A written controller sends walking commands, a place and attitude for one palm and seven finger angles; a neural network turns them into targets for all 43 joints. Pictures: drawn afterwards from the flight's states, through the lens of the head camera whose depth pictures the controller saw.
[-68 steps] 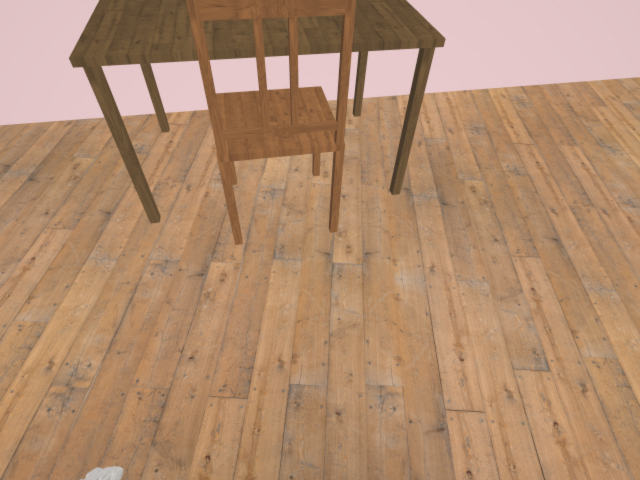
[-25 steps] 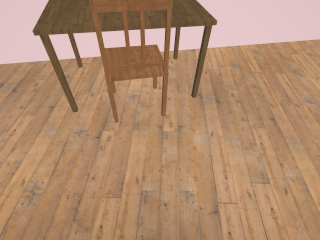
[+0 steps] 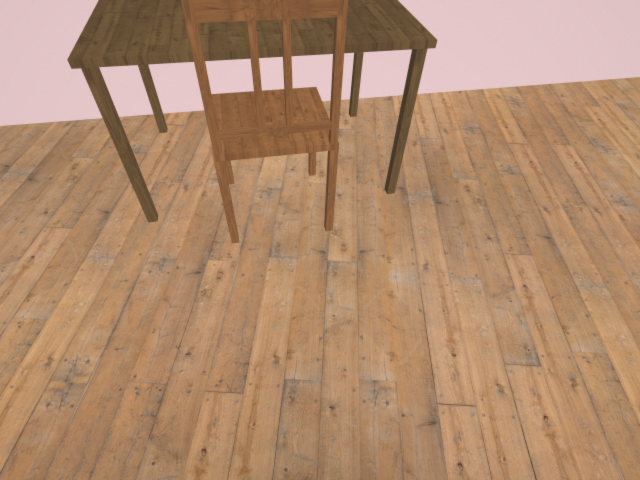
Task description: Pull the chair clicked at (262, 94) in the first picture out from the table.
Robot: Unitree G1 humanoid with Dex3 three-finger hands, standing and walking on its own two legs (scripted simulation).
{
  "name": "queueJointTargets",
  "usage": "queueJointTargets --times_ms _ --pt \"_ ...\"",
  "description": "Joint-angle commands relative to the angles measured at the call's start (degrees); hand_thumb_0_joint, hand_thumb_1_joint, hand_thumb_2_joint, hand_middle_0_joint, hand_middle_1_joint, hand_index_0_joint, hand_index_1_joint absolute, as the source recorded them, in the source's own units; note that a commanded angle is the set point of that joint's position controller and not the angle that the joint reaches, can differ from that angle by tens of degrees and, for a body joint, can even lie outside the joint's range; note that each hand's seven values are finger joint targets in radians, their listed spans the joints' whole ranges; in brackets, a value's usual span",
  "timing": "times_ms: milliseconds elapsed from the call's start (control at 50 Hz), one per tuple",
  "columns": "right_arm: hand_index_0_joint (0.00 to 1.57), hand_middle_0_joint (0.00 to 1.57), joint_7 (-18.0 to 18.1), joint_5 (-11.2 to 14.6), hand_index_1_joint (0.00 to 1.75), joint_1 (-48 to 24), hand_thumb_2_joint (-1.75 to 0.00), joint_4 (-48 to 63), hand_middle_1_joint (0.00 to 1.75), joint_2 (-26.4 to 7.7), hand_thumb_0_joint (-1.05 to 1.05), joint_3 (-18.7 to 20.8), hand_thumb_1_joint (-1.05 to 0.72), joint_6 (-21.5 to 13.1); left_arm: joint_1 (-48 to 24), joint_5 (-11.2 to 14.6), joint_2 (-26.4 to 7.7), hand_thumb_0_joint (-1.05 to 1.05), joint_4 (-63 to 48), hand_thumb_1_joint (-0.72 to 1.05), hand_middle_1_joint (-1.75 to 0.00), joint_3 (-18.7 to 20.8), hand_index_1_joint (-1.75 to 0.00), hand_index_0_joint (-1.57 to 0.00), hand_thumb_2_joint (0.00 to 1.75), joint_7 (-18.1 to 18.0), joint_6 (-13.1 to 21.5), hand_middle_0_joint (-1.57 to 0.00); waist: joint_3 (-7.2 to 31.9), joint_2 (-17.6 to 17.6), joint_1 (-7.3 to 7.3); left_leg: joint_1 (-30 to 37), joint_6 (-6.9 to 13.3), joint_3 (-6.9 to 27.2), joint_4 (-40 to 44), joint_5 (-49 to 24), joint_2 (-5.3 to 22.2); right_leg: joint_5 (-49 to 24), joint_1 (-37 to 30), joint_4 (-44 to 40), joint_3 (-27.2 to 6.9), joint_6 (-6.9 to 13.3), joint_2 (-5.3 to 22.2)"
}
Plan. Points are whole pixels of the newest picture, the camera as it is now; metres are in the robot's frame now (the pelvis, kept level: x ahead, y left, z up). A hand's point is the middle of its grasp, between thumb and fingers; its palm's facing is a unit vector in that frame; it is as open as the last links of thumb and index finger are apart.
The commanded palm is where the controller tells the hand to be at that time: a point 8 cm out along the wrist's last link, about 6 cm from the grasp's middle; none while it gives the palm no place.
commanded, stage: look at it before walking up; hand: left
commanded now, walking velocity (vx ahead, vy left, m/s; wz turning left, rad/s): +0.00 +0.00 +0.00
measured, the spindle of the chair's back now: (256, 78) +1.18 +0.27 -0.07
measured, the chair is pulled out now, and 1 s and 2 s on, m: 0.00 0.00 0.00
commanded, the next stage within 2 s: walk to a spot facing it in 0.08 s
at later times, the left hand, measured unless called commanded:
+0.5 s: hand out of the picture +0.03 +0.21 -0.20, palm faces +0.04 -0.99 -0.16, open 7.4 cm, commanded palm none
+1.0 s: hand (241, 346) +0.37 +0.17 -0.19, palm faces +0.01 -0.98 -0.18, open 7.3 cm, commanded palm none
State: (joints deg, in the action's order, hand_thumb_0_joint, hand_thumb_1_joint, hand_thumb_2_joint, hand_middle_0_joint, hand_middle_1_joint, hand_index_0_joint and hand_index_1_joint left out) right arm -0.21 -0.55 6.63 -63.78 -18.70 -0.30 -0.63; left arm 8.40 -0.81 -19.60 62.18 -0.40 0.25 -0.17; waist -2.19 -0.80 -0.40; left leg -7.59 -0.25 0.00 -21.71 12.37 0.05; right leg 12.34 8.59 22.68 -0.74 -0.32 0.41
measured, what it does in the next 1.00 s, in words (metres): walks ahead: right foot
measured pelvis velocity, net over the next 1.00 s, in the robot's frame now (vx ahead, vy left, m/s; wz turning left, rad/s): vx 0.26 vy -0.01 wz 0.03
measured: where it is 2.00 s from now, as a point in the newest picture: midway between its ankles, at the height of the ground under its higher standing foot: (310, 384)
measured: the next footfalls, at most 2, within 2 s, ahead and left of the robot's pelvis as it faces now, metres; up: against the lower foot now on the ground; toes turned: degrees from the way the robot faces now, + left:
right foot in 0.88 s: +0.37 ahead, -0.11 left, +0.00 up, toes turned -8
left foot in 1.30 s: +0.51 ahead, +0.14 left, +0.00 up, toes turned +17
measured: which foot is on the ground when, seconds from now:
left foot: down 0.00-0.88, up 0.90-1.00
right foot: down 0.00-0.48, up 0.50-0.86, down 0.88-1.00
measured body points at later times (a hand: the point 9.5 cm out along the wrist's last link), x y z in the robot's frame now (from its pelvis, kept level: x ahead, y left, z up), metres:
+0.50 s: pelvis +0.06 +0.03 -0.02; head +0.05 +0.05 +0.43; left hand +0.02 +0.26 -0.18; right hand +0.06 -0.23 -0.16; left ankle +0.01 +0.12 -0.75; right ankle +0.00 -0.12 -0.74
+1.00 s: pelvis +0.26 -0.01 -0.03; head +0.28 +0.00 +0.42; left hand +0.37 +0.22 -0.17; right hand +0.15 -0.22 -0.17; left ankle +0.13 +0.11 -0.64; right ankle +0.33 -0.11 -0.74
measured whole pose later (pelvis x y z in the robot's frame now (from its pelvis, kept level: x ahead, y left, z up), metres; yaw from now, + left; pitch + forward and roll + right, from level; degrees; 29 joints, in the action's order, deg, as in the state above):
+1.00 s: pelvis +0.26 -0.01 -0.03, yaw +2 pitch -2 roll -1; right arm 0.6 -0.7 25.2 -68.0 -6.6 2.6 -1.5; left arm 6.8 -1.2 -10.4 56.9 2.8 0.1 3.9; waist -5.4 0.3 2.7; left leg -18.0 2.1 -1.0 -73.1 23.3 4.4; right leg 14.0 20.5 36.6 10.5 3.1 1.8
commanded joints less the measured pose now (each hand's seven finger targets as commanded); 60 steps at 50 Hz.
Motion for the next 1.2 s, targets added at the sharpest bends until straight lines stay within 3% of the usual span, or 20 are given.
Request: queueJointTargets --times_ms 0,160,200,260,320,400,420,460,480,520,580,740,820,840,860,880,920,960,1020,1180 --pt "0.2 0.2 0.9 0.2 0.3 -3.0 -0.9 3.6 0.3 -12.1 0.0 2.2 -0.9 -1.3 -2.3 0.2 -11.4 0.0 -3.7 0.9 -0.3 2.2 -0.3 -0.2 0.9 -0.9 1.6 -0.2 4.0 1.1 0.23 0.5 2.0 5.3 3.5 -8.8 6.7 -8.3 -0.4 -3.8 -5.4 1.9 6.5" --pt "0.2 0.2 0.9 0.2 0.3 -2.9 -0.9 3.6 0.3 -12.1 0.0 2.2 -0.9 -1.2 -2.3 0.1 -11.4 0.0 -3.5 0.9 -0.3 2.1 -0.3 -0.2 0.9 -0.9 1.6 -0.2 3.4 0.6 0.21 0.8 2.0 5.5 3.8 -8.4 6.6 -7.8 -0.2 -4.3 -5.3 1.8 6.5" --pt "0.2 0.2 0.5 -0.3 0.3 1.1 -0.9 1.9 0.3 -4.6 0.0 0.4 -0.9 -0.2 2.3 0.1 -4.3 0.0 -1.6 0.9 -0.3 0.6 -0.3 -0.2 0.9 -1.1 0.4 -0.2 4.8 0.4 0.18 0.5 1.0 4.1 2.5 -0.3 5.8 2.6 -0.6 -4.0 -4.9 0.9 6.1" --pt "0.2 0.2 0.3 -0.9 0.3 3.2 -0.9 2.2 0.3 -3.9 0.0 0.8 -0.9 0.5 5.6 -0.4 -5.2 0.0 -1.5 0.9 -0.3 1.4 -0.3 -0.2 0.9 -0.4 -0.2 -0.2 -2.2 -3.0 -0.57 -8.4 1.4 2.8 -1.0 15.9 3.2 21.0 2.7 -6.8 -9.0 2.7 6.8" --pt "0.2 0.2 0.2 -0.8 0.3 4.3 -0.9 3.7 0.3 -2.4 0.0 1.1 -0.9 0.1 10.2 -0.4 -6.9 0.0 -1.8 0.9 -0.3 2.8 -0.3 -0.2 0.9 -0.3 0.2 -0.2 -4.5 -8.3 -1.5 -15.3 1.1 -1.6 -12.4 14.4 0.9 26.8 0.5 -10.8 -16.2 6.8 12.0" --pt "0.2 0.2 0.0 -0.5 0.3 9.1 -0.9 4.2 0.3 0.0 0.0 1.8 -0.9 -1.5 9.6 -0.3 -5.1 0.0 -3.0 0.9 -0.3 3.7 -0.3 -0.2 0.9 -0.6 1.5 -0.2 -4.2 -4.1 1.55 -7.8 1.5 -3.6 -8.4 10.3 3.1 14.7 5.3 -5.7 -12.4 8.9 13.6" --pt "0.2 0.2 0.1 -0.3 0.3 13.2 -0.9 2.6 0.3 0.0 0.0 2.0 -0.9 -1.8 8.3 -0.2 -3.3 0.0 -3.5 0.9 -0.3 3.5 -0.3 -0.2 0.9 -0.4 1.4 -0.2 -3.9 -0.3 3.32 -0.2 2.3 -1.8 -4.2 9.4 3.5 13.1 10.7 0.0 -6.9 6.8 9.2" --pt "0.2 0.2 0.9 -1.3 0.3 26.8 -0.9 -1.3 0.3 -5.8 0.0 4.0 -0.9 -2.5 2.8 -0.3 2.6 0.0 -6.7 0.9 -0.3 2.5 -0.3 -0.2 0.9 -0.1 1.6 -0.2 -5.8 20.2 7.91 10.8 9.8 25.3 11.4 9.3 20.6 19.4 29.4 29.7 6.7 1.3 -1.9" --pt "0.2 0.2 1.7 -1.0 0.3 28.7 -0.9 -1.8 0.3 -4.0 0.0 3.3 -0.9 -2.7 -0.1 -0.6 1.5 0.0 -8.2 0.9 -0.3 2.8 -0.3 -0.2 0.9 -0.5 2.1 -0.2 -8.4 14.2 7.53 11.5 12.4 28.3 11.5 0.8 23.0 18.7 34.7 37.5 1.2 1.8 1.1" --pt "0.2 0.2 2.2 -0.5 0.3 26.0 -0.9 -1.0 0.3 -0.1 0.0 2.5 -0.9 -3.7 0.6 -0.5 2.7 0.0 -6.9 0.9 -0.3 3.1 -0.3 -0.2 0.9 0.4 2.9 -0.2 -7.6 4.5 5.0 12.7 13.8 20.9 8.6 -14.6 21.7 12.9 35.9 42.3 0.5 1.5 4.9" --pt "0.2 0.2 2.6 -0.4 0.3 24.5 -0.9 -1.3 0.3 2.1 0.0 2.4 -0.9 -4.7 2.4 -0.5 5.6 0.0 -5.7 0.9 -0.3 3.0 -0.3 -0.2 0.9 1.1 2.0 -0.2 -5.8 6.8 2.55 10.8 11.4 9.4 9.7 -18.9 16.9 6.8 32.8 41.0 2.4 0.2 6.2" --pt "0.2 0.2 2.7 -0.6 0.3 27.8 -0.9 -4.7 0.3 4.3 0.0 2.6 -0.9 -4.8 -6.5 -0.1 8.6 0.0 -8.8 0.9 -0.3 2.9 -0.3 -0.2 0.9 1.6 1.9 -0.2 -7.9 8.2 3.37 6.6 8.7 -0.4 11.3 -26.8 13.7 -2.9 21.4 17.9 8.9 1.8 3.0" --pt "0.2 0.2 2.6 -0.3 0.3 25.2 -0.9 -4.5 0.3 2.1 0.0 3.2 -0.9 -4.3 8.1 -0.5 5.3 0.0 -5.1 0.9 -0.3 4.3 -0.3 -0.2 0.9 0.9 2.7 -0.2 -0.1 6.8 -4.1 6.3 6.5 -3.2 -8.0 -44.3 13.1 -2.6 1.7 11.4 10.3 4.6 -0.9" --pt "0.2 0.2 2.3 0.0 0.3 24.5 -0.9 -3.9 0.3 2.7 0.0 3.3 -0.9 -4.2 16.6 -1.0 2.3 0.0 -2.7 0.9 -0.3 5.3 -0.3 -0.2 0.9 0.4 3.5 -0.2 4.0 3.9 -7.78 -3.2 4.6 -3.8 -21.2 -35.7 11.1 -4.0 -12.7 9.3 6.8 6.1 2.2" --pt "0.2 0.2 1.6 0.8 0.3 26.8 -0.9 -2.4 0.3 6.0 0.0 2.8 -0.9 -4.5 24.2 -1.3 -4.1 0.0 -1.0 0.9 -0.3 7.0 -0.3 -0.2 0.9 -0.5 4.1 -0.2 12.1 -7.5 -9.3 -17.3 2.5 -6.3 -42.1 -7.1 3.8 -1.6 -25.0 4.6 -14.8 11.8 18.6" --pt "0.2 0.2 1.7 0.9 0.3 24.5 -0.9 -0.4 0.3 7.6 0.0 2.8 -0.9 -4.3 25.9 -0.1 -7.3 0.0 0.0 0.9 -0.3 7.3 -0.3 -0.2 0.9 -0.8 3.9 -0.2 13.7 -9.3 -7.77 -25.2 2.7 -1.9 -59.1 19.5 0.1 -1.9 -23.5 -4.4 -31.8 16.4 29.0" --pt "0.2 0.2 1.0 0.3 0.3 17.3 -0.9 1.7 0.3 7.3 0.0 3.9 -0.9 -3.4 13.6 0.2 -2.0 0.0 -3.2 0.9 -0.3 6.1 -0.3 -0.2 0.9 -1.0 3.4 -0.2 2.5 -1.6 -4.34 -27.5 3.8 2.2 -61.4 10.7 6.3 17.7 -4.8 -10.6 -24.1 13.3 25.5" --pt "0.2 0.2 0.5 -0.8 0.3 18.5 -0.9 1.1 0.3 9.5 0.0 3.5 -0.9 -1.6 7.4 -0.6 3.6 0.0 -4.3 0.9 -0.3 4.2 -0.3 -0.2 0.9 -1.3 4.1 -0.2 -2.4 -2.0 0.39 -23.3 2.5 1.6 -55.1 6.3 9.0 12.1 8.9 -11.3 -10.6 9.5 20.9" --pt "0.2 0.2 0.1 -1.0 0.3 21.1 -0.9 1.1 0.3 10.4 0.0 3.7 -0.9 0.1 6.4 -1.0 4.8 0.0 -3.9 0.9 -0.3 3.6 -0.3 -0.2 0.9 -1.4 4.5 -0.2 -2.3 -4.6 3.71 -19.9 0.8 -0.5 -46.5 4.0 9.1 7.7 14.7 -13.1 -0.4 7.6 17.6" --pt "0.2 0.2 -2.0 -0.8 0.3 6.0 -0.9 8.6 0.3 8.5 0.0 3.5 -0.9 -1.0 11.4 -0.9 1.5 0.0 -3.4 0.9 -0.3 4.2 -0.3 -0.2 0.9 -1.1 4.5 -0.2 -4.7 -4.2 0.19 -18.6 1.1 -6.3 -21.6 0.2 6.9 -1.1 5.7 -9.8 6.7 7.1 17.7"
